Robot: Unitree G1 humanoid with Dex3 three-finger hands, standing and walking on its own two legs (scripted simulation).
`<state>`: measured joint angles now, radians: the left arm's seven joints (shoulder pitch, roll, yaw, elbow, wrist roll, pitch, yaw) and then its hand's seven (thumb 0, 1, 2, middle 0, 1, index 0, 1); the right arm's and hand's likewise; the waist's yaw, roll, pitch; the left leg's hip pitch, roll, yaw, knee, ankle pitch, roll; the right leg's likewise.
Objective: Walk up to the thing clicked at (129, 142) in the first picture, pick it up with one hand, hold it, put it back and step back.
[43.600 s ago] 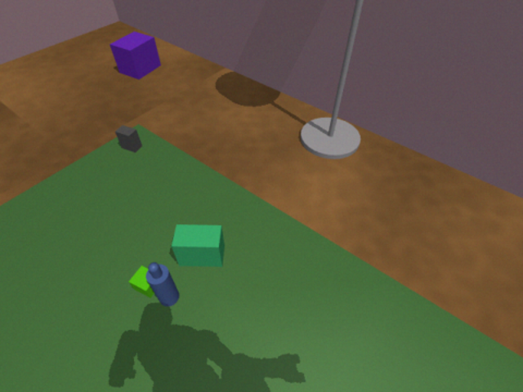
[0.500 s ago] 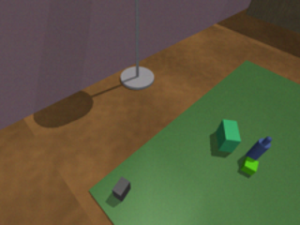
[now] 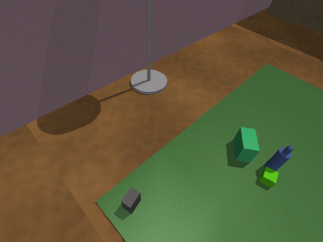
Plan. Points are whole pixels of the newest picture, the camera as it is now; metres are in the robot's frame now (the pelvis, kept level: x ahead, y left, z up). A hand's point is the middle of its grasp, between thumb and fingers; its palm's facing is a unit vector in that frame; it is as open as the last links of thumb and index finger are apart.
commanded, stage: go down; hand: left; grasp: from above
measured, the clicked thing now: (131, 200) +0.45 +0.15 -0.72
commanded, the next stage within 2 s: none
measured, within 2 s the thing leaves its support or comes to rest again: neither
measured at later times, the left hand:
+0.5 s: hand out of the picture +0.11 +0.27 -0.20, palm faces +0.04 -0.96 -0.27, open 15.9 cm
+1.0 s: hand out of the picture +0.14 +0.29 -0.25, palm faces +0.12 -0.97 -0.22, open 17.2 cm
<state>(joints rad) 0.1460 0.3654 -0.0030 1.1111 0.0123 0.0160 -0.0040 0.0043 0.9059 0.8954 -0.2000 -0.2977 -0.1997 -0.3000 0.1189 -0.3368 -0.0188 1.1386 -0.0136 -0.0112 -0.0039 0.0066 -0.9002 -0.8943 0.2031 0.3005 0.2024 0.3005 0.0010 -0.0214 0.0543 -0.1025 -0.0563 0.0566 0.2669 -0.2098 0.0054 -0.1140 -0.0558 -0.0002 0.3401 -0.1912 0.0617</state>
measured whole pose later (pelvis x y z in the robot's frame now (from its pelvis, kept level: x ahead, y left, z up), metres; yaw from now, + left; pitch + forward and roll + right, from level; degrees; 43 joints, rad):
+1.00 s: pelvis -0.04 +0.00 -0.12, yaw +0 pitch +19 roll -6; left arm 0.10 0.43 0.32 0.58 0.00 0.17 -0.19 -0.01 -0.42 0.08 -0.04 0.00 -0.01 0.00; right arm 0.21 -0.25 0.02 0.55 -0.01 -0.20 -0.07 0.01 -0.84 -0.89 0.20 0.30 0.20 0.30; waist -0.03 -0.01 -0.14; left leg -1.10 0.00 0.01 1.25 -0.57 0.01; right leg -1.03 -0.02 -0.04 1.20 -0.51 0.03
